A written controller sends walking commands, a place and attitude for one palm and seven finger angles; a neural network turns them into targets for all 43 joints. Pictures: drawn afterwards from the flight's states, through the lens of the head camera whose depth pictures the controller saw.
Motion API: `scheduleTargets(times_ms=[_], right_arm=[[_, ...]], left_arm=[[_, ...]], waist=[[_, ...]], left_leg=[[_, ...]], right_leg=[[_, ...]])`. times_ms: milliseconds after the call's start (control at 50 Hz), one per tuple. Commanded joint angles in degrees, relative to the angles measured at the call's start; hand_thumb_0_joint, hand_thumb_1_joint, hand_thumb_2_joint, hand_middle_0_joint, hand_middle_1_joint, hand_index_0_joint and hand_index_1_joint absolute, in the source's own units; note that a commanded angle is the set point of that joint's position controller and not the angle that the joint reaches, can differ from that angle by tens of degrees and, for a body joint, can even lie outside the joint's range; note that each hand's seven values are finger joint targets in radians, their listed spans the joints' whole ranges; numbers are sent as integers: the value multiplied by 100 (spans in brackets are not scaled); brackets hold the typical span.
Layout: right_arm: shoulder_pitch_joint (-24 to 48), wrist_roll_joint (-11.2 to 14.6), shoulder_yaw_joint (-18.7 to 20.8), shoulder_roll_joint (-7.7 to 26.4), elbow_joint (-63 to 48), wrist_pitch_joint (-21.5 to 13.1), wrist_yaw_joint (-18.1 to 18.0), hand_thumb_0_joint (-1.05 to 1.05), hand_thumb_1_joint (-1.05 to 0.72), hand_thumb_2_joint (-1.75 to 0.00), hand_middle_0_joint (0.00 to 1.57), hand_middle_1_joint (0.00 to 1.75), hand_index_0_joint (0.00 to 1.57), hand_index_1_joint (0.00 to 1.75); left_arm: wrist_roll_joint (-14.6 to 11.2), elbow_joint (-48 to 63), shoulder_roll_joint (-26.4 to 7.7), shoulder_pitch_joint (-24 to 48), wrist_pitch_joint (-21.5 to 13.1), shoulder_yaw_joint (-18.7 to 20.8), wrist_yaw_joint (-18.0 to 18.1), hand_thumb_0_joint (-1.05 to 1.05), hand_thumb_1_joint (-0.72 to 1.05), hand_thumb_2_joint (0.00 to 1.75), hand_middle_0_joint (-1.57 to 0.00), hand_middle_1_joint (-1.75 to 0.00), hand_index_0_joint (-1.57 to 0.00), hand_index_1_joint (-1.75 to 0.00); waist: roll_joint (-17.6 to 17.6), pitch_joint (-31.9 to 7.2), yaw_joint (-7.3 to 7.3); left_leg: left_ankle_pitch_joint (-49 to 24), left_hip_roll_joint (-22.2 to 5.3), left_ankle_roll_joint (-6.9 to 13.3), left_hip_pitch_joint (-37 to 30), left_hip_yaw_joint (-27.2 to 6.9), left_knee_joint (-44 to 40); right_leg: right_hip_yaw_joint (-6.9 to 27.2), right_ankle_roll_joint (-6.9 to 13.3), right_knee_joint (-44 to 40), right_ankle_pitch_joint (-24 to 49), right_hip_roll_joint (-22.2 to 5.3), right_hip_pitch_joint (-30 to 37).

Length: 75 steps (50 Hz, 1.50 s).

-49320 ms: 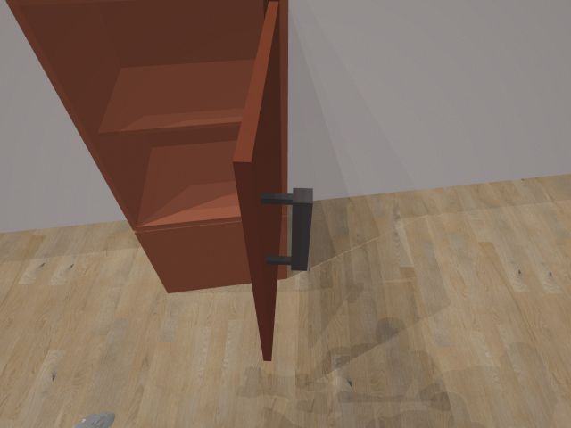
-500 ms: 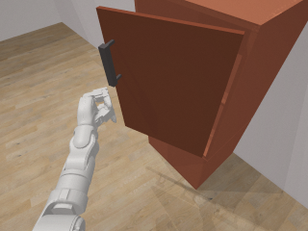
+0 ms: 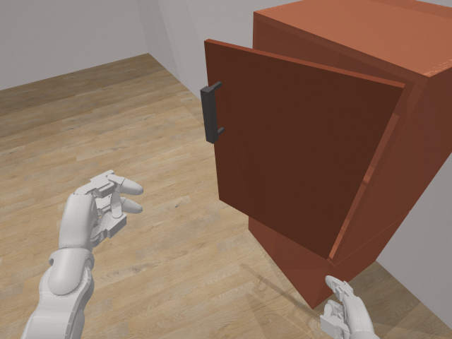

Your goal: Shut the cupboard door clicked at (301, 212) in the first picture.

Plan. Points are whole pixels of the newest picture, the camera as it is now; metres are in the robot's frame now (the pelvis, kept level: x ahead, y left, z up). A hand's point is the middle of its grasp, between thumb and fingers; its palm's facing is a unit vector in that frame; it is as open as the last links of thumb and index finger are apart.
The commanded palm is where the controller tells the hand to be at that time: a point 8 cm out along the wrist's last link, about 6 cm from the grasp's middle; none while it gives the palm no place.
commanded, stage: draw the hand back to the body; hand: left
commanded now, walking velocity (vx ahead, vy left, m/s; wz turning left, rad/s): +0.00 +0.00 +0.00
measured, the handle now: (215, 112) +0.64 +0.11 +0.08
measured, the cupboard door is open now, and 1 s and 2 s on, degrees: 22 22 22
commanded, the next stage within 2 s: step back with the hand held close in 0.70 s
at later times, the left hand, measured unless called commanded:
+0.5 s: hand (42, 249) +0.18 +0.28 +0.15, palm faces +0.48 -0.78 -0.40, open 7.1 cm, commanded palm +0.14 +0.30 +0.17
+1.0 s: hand (52, 241) +0.20 +0.27 +0.15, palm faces +0.41 -0.79 -0.45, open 7.4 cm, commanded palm +0.14 +0.31 +0.17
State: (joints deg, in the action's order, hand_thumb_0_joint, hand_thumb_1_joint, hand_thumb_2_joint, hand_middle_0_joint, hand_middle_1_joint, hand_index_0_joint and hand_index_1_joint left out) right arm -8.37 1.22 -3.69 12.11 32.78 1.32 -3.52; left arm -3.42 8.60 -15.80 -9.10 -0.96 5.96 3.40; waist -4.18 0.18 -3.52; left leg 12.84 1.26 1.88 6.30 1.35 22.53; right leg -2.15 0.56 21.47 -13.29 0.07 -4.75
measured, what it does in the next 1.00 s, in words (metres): stands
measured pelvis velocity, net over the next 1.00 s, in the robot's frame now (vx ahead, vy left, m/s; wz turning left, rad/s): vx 0.00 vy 0.01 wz -0.01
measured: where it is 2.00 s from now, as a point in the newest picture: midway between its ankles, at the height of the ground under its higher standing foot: outside the picture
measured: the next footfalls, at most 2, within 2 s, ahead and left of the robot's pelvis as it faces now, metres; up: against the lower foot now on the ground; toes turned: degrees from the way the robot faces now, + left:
none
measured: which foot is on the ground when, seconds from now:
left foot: down 0.00-1.00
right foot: down 0.00-1.00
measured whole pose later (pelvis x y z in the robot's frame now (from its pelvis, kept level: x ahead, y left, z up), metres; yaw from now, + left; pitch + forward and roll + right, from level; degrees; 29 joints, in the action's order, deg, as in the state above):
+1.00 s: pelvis +0.00 +0.01 +0.00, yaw -1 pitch +0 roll -1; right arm -10.6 1.1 0.1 14.1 34.7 -0.2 -3.9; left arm -3.6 20.7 -20.5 -28.5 -7.9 21.3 5.8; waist -4.9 -1.6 -1.9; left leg 14.5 0.4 2.3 12.7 1.8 27.1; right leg -1.8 0.1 22.7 -12.9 0.8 -9.9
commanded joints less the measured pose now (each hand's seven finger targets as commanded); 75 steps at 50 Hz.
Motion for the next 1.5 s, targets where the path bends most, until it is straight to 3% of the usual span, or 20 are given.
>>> scheduleTargets(times_ms=[0, 60, 180, 300, 380, 460, 560, 600, 780, 800, 820, 840, 920, 1060, 1100, 1200, 1360, 1380, 1460, 1480], right_arm=[[598, -58, 264, 612, -804, -295, -37, 0, -90, -90, 20, 30, 20, 30], [618, -78, 309, 646, -774, -292, -40, 0, -90, -90, 20, 30, 20, 30], [625, -49, 379, 603, -759, -418, -35, 0, -90, -90, 20, 30, 20, 30], [555, -16, 450, 634, -697, -622, -60, 0, -90, -90, 20, 30, 20, 30], [488, -32, 481, 711, -585, -780, -90, 0, -90, -90, 20, 30, 20, 30], [490, -41, 492, 734, -535, -832, -137, 0, -90, -90, 20, 30, 20, 30], [525, -60, 472, 690, -534, -854, -131, 0, -90, -90, 20, 30, 20, 30], [532, -65, 440, 641, -551, -872, -118, 0, -90, -90, 20, 30, 20, 30], [527, -61, 453, 637, -584, -813, -87, 0, -90, -90, 20, 30, 20, 30], [527, -62, 458, 642, -575, -802, -88, 0, -90, -90, 20, 30, 20, 30], [561, 3, 509, 809, -789, -691, -77, 0, -90, -90, 20, 30, 20, 30], [497, -33, 514, 752, -662, -618, -96, 0, -90, -90, 20, 30, 20, 30], [427, -23, 617, 788, -709, -427, -87, 0, -90, -90, 20, 30, 20, 30], [422, -1, 695, 850, -957, -169, -200, 0, -90, -90, 20, 30, 20, 30], [379, 23, 696, 832, -1044, -106, -196, 0, -90, -90, 20, 30, 20, 30], [342, 25, 706, 839, -1089, -95, -209, 0, -90, -90, 20, 30, 20, 30], [272, -11, 700, 938, -1069, -328, -225, 0, -90, -90, 20, 30, 20, 30], [251, -11, 669, 892, -1071, -353, -228, 0, -90, -90, 20, 30, 20, 30], [159, -54, 700, 963, -990, -540, -216, 0, -90, -90, 20, 30, 20, 30], [143, -59, 677, 923, -986, -573, -214, 0, -90, -90, 20, 30, 20, 30]], left_arm=[[-30, 1827, -910, 782, -407, 717, 135, 0, 90, 90, -61, -75, -61, -75], [-60, 1711, -1160, 30, -393, 1172, 159, 0, 90, 90, -53, -66, -53, -66], [-99, 2304, -1424, -641, -551, 1732, 213, 0, 90, 90, -36, -48, -36, -48], [-127, 2526, -1677, -1364, -647, 2264, 305, 0, 90, 90, -20, -30, -20, -30], [-53, 2413, -1352, -964, -667, 1837, 324, 0, 90, 90, -20, -30, -20, -30], [-56, 2217, -1463, -943, -688, 1937, 355, 0, 90, 90, -20, -30, -20, -30], [-63, 2378, -1585, -1082, -709, 2096, 351, 0, 90, 90, -20, -30, -20, -30], [-53, 2549, -1534, -981, -732, 2057, 353, 0, 90, 90, -20, -30, -20, -30], [-108, 2289, -1405, -1211, -661, 2011, 291, 0, 90, 90, -20, -30, -20, -30], [-100, 2324, -1426, -1172, -671, 2027, 292, 0, 90, 90, -20, -30, -20, -30], [-71, 2676, -2061, -625, -889, 2610, 350, 0, 90, 90, -20, -30, -20, -30], [-84, 2206, -1676, -1210, -927, 2311, 328, 0, 90, 90, -20, -30, -20, -30], [-45, 2322, -1569, -1577, -1054, 2139, 350, 0, 90, 90, -20, -30, -20, -30], [-83, 2792, -2064, -2075, -1070, 2655, 472, 0, 90, 90, -20, -30, -20, -30], [-103, 2855, -1962, -2167, -1056, 2587, 473, 0, 90, 90, -20, -30, -20, -30], [-95, 2827, -1943, -2347, -1101, 2629, 517, 0, 90, 90, -20, -30, -20, -30], [84, 2982, -2018, -1980, -1368, 2782, 594, 0, 90, 90, -20, -30, -20, -30], [77, 2961, -1833, -1900, -1403, 2619, 592, 0, 90, 90, -20, -30, -20, -30], [190, 3197, -1954, -1659, -1561, 2770, 620, 0, 90, 90, -20, -30, -20, -30], [184, 3253, -1796, -1586, -1588, 2631, 609, 0, 90, 90, -20, -30, -20, -30]], waist=[[146, -816, 133], [436, -643, 36], [84, -711, -19], [9, -427, -57], [62, -150, 69], [292, -103, 19], [115, -322, -48], [-226, -311, -30], [182, -140, -18], [104, -189, -18], [77, -3, 166], [366, -106, 213], [324, -609, 274], [102, -1254, 243], [195, -1235, 262], [190, -1021, 277], [-111, -516, 308], [-98, -433, 334], [-343, -510, 326], [-368, -485, 341]], left_leg=[[-1530, -190, -78, -443, -210, -300], [-1394, -193, -63, -251, -179, -320], [-1444, -191, -68, -151, -143, -237], [-1187, -222, -89, -9, -151, -254], [-822, -225, -50, -63, -166, -323], [-565, -197, -8, -13, -179, -366], [-842, -188, -24, -35, -139, -298], [-854, -187, -66, -49, -152, -323], [-906, -226, -45, -16, -108, -334], [-879, -220, -39, -46, -99, -317], [-410, -325, 96, 408, -247, 4], [-361, -307, 101, 355, -305, 179], [-860, -374, 45, 356, -287, 403], [-2597, -648, 0, 472, -424, 327], [-2655, -715, -7, 630, -466, 319], [-1523, -791, 74, 1272, -573, 153], [1790, -970, 374, 3093, -1002, -495], [2075, -984, 395, 3276, -1032, -514], [2565, -1130, 471, 3586, -1255, -653], [2577, -1160, 478, 3630, -1285, -674]], right_leg=[[33, 72, -195, 1321, 11, 98], [32, 52, -254, 1234, 1, 154], [51, 41, -187, 1234, -54, 227], [41, 35, -239, 910, -31, 30], [43, 16, -311, 526, -38, -282], [64, 19, -377, 284, -46, -266], [106, 38, -346, 576, -56, -45], [93, 55, -313, 586, -53, -45], [111, 24, -370, 661, -47, -120], [118, 28, -387, 621, -43, -125], [716, 57, -636, 739, -370, -580], [793, 108, -686, 690, -549, -714], [771, 164, -304, 1385, -742, -691], [417, 13, 668, 2622, -478, -224], [431, -4, 808, 2559, -439, -213], [562, -18, 867, 1858, -437, -287], [640, -70, 1209, 354, -227, 141], [649, -67, 1262, 147, -233, 121], [566, -97, 1625, 8, -60, 272], [537, -100, 1743, 50, -40, 263]])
